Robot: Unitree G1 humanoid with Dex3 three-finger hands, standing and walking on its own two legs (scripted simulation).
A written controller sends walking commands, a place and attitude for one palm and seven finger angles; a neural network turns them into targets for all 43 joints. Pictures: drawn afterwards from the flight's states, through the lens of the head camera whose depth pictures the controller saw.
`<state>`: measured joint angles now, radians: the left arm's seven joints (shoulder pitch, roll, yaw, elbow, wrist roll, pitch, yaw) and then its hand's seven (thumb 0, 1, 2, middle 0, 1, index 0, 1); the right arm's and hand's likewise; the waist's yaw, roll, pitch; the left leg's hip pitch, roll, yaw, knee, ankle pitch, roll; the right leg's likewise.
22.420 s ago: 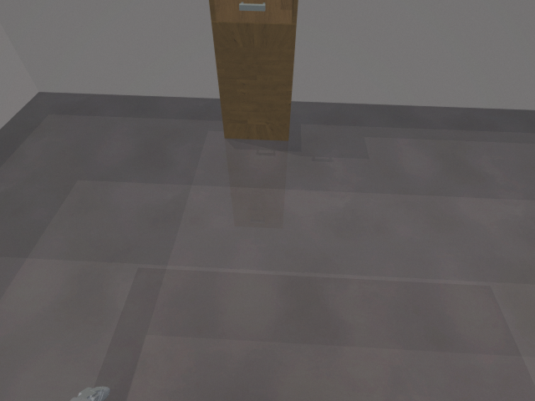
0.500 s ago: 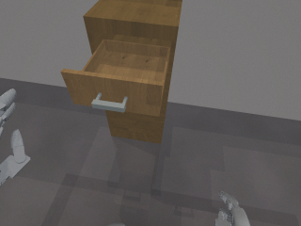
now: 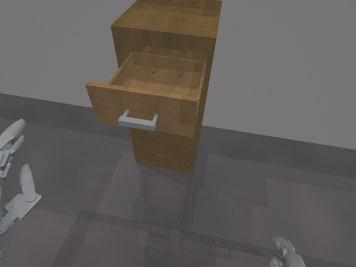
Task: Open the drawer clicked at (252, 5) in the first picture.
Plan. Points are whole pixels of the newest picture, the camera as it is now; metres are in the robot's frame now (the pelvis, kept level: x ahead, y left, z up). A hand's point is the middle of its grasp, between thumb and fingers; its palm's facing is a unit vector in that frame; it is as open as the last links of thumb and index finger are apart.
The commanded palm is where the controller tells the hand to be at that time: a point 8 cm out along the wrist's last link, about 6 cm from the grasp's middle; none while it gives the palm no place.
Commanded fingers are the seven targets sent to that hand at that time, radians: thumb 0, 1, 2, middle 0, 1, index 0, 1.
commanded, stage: let the arm hang, fingers relaxed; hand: left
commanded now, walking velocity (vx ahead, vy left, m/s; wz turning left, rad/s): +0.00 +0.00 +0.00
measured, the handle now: (139, 119) +0.54 +0.15 +0.00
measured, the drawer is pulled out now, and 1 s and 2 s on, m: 0.29 0.29 0.29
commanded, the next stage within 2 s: look to check the result in 1.18 s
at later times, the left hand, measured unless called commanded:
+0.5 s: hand out of the picture -0.01 +0.19 -0.17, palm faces +0.01 -0.98 -0.19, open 7.1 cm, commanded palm none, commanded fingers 0.00 0.90 0.90 -0.20 -0.30 -0.20 -0.30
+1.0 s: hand out of the picture +0.05 +0.21 -0.16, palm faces -0.01 -0.97 -0.23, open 7.4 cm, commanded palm none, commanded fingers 0.00 0.90 0.90 -0.20 -0.30 -0.20 -0.30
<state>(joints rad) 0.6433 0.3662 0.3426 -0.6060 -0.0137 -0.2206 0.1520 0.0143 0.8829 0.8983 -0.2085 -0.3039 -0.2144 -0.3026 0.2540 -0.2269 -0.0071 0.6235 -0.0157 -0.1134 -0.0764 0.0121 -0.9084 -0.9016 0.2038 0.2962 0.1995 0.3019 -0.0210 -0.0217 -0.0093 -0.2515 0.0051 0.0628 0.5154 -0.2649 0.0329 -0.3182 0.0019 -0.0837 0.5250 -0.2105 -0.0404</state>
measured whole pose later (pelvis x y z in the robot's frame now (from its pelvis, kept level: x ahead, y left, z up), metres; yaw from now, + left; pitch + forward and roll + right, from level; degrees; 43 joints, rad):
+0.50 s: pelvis +0.00 +0.00 +0.01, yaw +0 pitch -1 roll +0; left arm 0.32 0.20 0.00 1.04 0.01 0.03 0.01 0.00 0.97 0.90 -0.20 -0.30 -0.21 -0.30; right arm 0.30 -0.18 0.02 1.05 -0.02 0.02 -0.02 0.01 -0.91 -0.90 0.20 0.30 0.20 0.30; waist 0.01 -0.02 0.08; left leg -0.18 0.00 0.06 0.42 -0.23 0.02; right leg -0.22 0.02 -0.07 0.38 -0.15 -0.04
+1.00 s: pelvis +0.00 +0.02 +0.01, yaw -1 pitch -2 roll +0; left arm 0.19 0.19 0.01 1.11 0.02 -0.01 0.02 0.00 0.90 0.90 -0.20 -0.30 -0.20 -0.30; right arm 0.26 -0.15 0.00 1.12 -0.02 0.00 -0.03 0.00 -0.91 -0.90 0.20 0.30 0.20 0.30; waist -0.01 0.02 0.05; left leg -0.13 -0.02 0.09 0.37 -0.20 0.04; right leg -0.20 0.00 -0.04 0.37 -0.14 -0.02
